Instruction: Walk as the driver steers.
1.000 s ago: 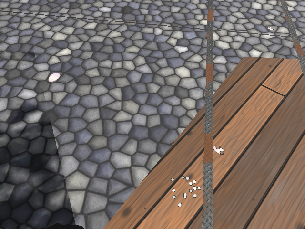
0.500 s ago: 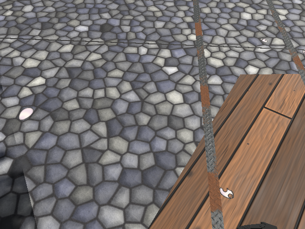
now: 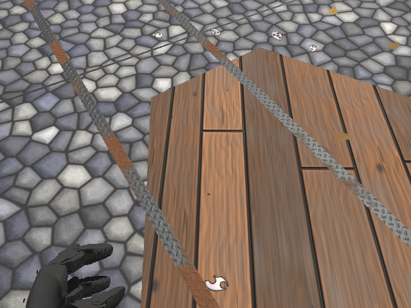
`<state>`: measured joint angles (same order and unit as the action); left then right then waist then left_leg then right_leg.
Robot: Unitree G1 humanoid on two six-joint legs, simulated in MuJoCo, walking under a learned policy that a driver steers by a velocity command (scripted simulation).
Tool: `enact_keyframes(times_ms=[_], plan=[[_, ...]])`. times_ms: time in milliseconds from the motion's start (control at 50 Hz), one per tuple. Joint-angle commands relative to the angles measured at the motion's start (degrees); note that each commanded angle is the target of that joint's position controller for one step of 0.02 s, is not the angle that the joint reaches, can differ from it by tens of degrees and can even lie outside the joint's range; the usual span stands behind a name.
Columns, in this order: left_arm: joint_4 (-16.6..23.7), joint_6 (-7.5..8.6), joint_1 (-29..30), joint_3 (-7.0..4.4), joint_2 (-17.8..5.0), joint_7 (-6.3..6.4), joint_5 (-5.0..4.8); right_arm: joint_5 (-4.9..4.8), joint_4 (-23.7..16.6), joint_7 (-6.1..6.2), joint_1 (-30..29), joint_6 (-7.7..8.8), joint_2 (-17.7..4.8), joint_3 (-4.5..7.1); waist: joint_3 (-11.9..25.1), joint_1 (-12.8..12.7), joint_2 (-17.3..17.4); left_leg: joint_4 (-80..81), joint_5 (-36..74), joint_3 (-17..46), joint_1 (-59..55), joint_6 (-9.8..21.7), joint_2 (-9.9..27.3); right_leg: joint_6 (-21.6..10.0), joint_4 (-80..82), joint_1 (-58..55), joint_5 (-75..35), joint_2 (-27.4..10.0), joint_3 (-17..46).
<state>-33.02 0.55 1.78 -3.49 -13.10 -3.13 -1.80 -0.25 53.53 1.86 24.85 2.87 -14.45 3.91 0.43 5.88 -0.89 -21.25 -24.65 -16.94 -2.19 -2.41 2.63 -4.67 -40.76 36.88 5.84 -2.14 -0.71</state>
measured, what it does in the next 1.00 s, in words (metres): walks ahead, turning left: right foot, then left foot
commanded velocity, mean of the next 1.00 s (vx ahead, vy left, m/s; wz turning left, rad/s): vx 0.39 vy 0.00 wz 0.15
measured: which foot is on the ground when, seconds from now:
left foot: down 0.00-0.04, up 0.06-0.54, down 0.56-1.00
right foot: up 0.00-0.02, down 0.04-0.58, up 0.60-1.00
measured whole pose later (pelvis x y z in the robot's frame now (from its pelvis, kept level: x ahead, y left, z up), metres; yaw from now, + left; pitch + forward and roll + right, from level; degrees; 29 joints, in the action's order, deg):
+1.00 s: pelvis +0.53 -0.01 +0.01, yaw +15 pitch +3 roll +1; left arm -40.3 3.0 -2.7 -2.8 -14.7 1.0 0.1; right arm -1.3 41.0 1.9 13.8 -1.7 -16.7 5.2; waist -1.0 3.1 -0.5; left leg -29.9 -15.9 11.9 15.8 3.4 -9.0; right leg 3.4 -30.4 27.6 5.9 2.0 7.4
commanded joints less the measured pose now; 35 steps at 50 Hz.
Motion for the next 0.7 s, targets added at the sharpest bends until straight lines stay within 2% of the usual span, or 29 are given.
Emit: enact_keyframes(times_ms=[20,40,60,80,100,120,140,160,180,220,260,280,340,380,440,480,520,540,560,580,600,620,640,660,680,700], plan=[[4.1,0.65,0.0,-1.55,-4.0,-0.35,0.29,-0.55,-2.4,-0.14,1.6,-0.15,-11.7,2.85,-0.5,-5.4,6.1,-7.7,64.3,5.5,1.1,8.2,14.5,-3.4,3.5,-11.0,9.3,6.4,-6.7],[1.1,0.66,-11.0,-3.45,-7.3,0.32,0.3,-0.82,-2.7,-0.08,0.4,0.02,-11.8,2.63,5.0,-11.4,5.6,-19.7,67.1,3.9,7.5,6.7,12.7,-5.8,8.8,-27.8,3.4,8.3,-6.0],[-1.9,0.19,-22.2,-5.43,-13.3,1.93,0.64,0.34,-4.8,-0.35,-1.7,1.11,-10.6,1.89,12.2,-15.9,0.2,-39.3,43.2,3.7,26.4,3.8,9.8,-10.2,8.3,-50.3,-4.1,-2.6,10.6],[-3.1,0.64,-23.9,-5.44,-18.5,2.3,0.56,0.77,-6.6,-2.17,3.3,3.5,-3.6,-0.6,21.2,-10.2,-10.3,-58.5,-10.1,12.5,47.4,1.5,-0.2,-20.7,15.9,-66.2,2.0,-18.4,42.7],[-4.4,0.55,-29.2,-4.44,-14.4,2.66,1.91,-1.99,-6.8,-2.79,-4.2,5.61,-8.8,1.0,22.5,-15.3,-3.5,-62.0,-7.6,21.5,52.9,2.2,0.3,-19.2,20.9,-65.5,3.2,-18.7,43.7],[-5.2,0.95,-24.1,-3.64,-12.0,2.64,1.87,-2.95,-8.7,-2.37,-9.0,5.77,-9.1,1.35,13.2,-13.5,-4.3,-59.7,-2.1,19.6,56.4,2.5,2.4,-16.5,20.9,-57.6,-4.5,-16.3,32.6],[-4.6,1.44,-17.7,-2.83,-9.5,2.59,0.87,-1.75,-8.6,-1.5,-10.3,5.48,-8.3,1.23,8.0,-10.0,-0.5,-54.4,3.0,19.2,52.7,2.4,5.0,-13.6,21.3,-46.6,-10.1,-13.0,24.6],[-4.0,1.89,-12.6,-2.27,-7.3,2.36,0.93,-0.46,-8.0,-1.06,-9.9,4.75,-8.2,1.68,5.2,-7.0,-0.1,-49.9,6.2,19.3,47.4,2.0,6.2,-11.7,23.0,-37.5,-12.4,-10.2,19.5],[-3.8,2.43,-10.3,-1.94,-6.1,2.21,1.61,-0.41,-7.5,-1.01,-7.6,3.64,-7.5,1.78,4.4,-4.5,-0.7,-47.7,8.3,19.9,42.8,1.9,7.1,-11.0,25.0,-32.1,-12.7,-8.5,17.0],[-5.2,3.44,-10.8,-2.1,-6.4,2.03,1.6,-0.15,-7.5,-1.13,-6.5,2.27,-5.5,1.64,3.9,-3.0,-0.5,-44.6,11.3,19.4,39.6,1.2,6.7,-11.4,27.9,-26.9,-15.3,-8.0,14.6],[-6.9,3.98,-12.8,-2.32,-7.4,2.5,1.54,0.61,-8.8,-0.92,-10.0,1.91,-4.8,1.46,2.0,-3.3,-0.8,-38.6,16.2,19.1,41.2,0.3,6.4,-11.3,29.4,-25.1,-18.1,-7.4,11.5],[-7.8,4.0,-14.0,-2.35,-7.5,2.92,1.37,0.6,-9.7,-0.89,-12.7,2.04,-4.7,1.34,1.1,-4.2,-1.0,-34.2,19.7,19.0,42.4,0.1,6.0,-10.7,29.5,-25.6,-19.0,-6.8,10.4],[-9.8,3.92,-17.0,-2.31,-7.8,3.6,1.27,0.08,-10.7,-1.68,-18.6,2.6,-2.9,0.39,-0.4,-6.6,-2.1,-19.9,31.6,17.9,40.2,1.6,3.9,-7.9,29.7,-26.3,-16.2,-5.0,6.1],[-11.3,4.28,-19.6,-2.35,-8.4,3.75,1.25,-0.65,-11.4,-2.65,-22.4,2.68,-2.8,-0.03,-1.6,-8.5,-2.0,-14.6,36.4,17.1,38.2,2.8,2.5,-7.2,30.6,-27.2,-11.4,-6.1,5.3],[-13.6,4.36,-21.9,-2.61,-9.1,3.74,1.23,-1.13,-13.3,-3.79,-26.5,2.55,-3.8,-0.16,-3.8,-9.7,-1.7,-11.2,33.3,18.3,41.6,5.0,1.4,-6.5,29.3,-34.6,-11.2,-9.5,5.1],[-14.5,3.92,-22.3,-2.84,-9.4,3.9,1.24,-0.97,-14.5,-4.71,-27.8,2.64,-4.3,-0.17,-3.8,-9.6,-1.9,-10.3,27.1,18.3,43.3,7.0,0.3,-5.4,26.3,-40.3,-17.8,-11.3,4.2],[-14.3,3.36,-20.8,-3.03,-10.4,4.32,1.34,-0.58,-14.3,-5.33,-24.5,2.62,-5.7,0.42,-0.3,-7.2,-3.4,-10.4,20.7,15.1,36.5,9.0,-2.7,-3.8,20.1,-42.9,-36.3,-11.1,2.0],[-14.2,2.94,-19.9,-3.09,-11.1,4.56,1.41,-0.39,-13.4,-5.33,-19.9,2.44,-7.2,1.26,3.1,-4.6,-4.1,-10.5,18.7,13.1,29.2,10.2,-5.1,-2.8,13.4,-42.9,-46.5,-10.1,0.6],[-13.5,2.59,-18.6,-2.85,-11.3,4.9,1.56,-0.35,-11.3,-5.15,-11.5,2.31,-9.5,2.49,7.6,0.0,-3.0,-8.4,22.2,13.9,16.6,12.2,-5.9,-0.9,1.9,-38.6,-47.8,-7.8,-1.7],[-11.7,3.13,-22.5,-1.79,-8.2,5.0,2.44,0.29,-10.5,-4.65,-3.6,2.15,-14.6,4.03,15.8,0.4,5.2,-9.6,25.1,33.0,-6.3,19.3,6.0,2.7,-18.7,-19.0,-28.9,-3.2,-3.8],[-11.8,4.5,-25.2,0.06,-4.1,3.97,3.13,-0.88,-10.7,-4.64,-3.0,1.93,-14.8,3.85,22.2,-1.1,16.3,-0.8,23.1,60.4,-19.9,28.6,16.8,6.5,-37.5,-1.7,22.1,8.6,1.4],[-10.9,6.16,-22.0,-1.15,-9.3,3.08,1.57,-0.79,-11.3,-4.23,-3.9,1.55,-11.1,2.54,21.2,0.5,11.2,1.0,22.7,58.9,-20.4,25.9,15.8,5.4,-41.9,4.7,24.2,5.3,9.2],[-8.8,6.84,-16.4,-1.23,-10.2,3.06,0.24,-0.31,-12.6,-3.74,-8.1,1.45,-9.7,2.17,14.3,0.1,7.7,0.3,30.8,50.3,-13.6,23.3,14.0,5.3,-40.4,6.5,21.4,2.7,8.9],[-7.8,7.01,-13.3,-1.11,-9.5,3.5,1.09,-0.21,-13.5,-3.49,-11.7,1.41,-9.2,2.04,8.4,-1.8,1.5,0.4,42.4,43.6,-4.1,21.9,11.8,5.5,-35.9,5.5,19.3,1.0,7.5],[-7.5,6.47,-12.5,-1.6,-9.9,4.13,2.48,-0.26,-14.0,-3.1,-13.4,1.36,-7.9,1.69,6.5,-3.6,-1.0,1.0,49.1,39.2,2.4,20.8,10.2,5.9,-31.6,2.4,18.2,-0.7,6.9],[-6.9,5.74,-12.8,-1.65,-9.2,4.44,2.73,0.15,-14.5,-2.84,-13.9,1.14,-7.6,1.51,5.4,-5.2,-0.1,1.9,52.7,37.6,7.3,20.7,8.9,6.5,-29.4,-0.6,17.9,-0.9,6.6]])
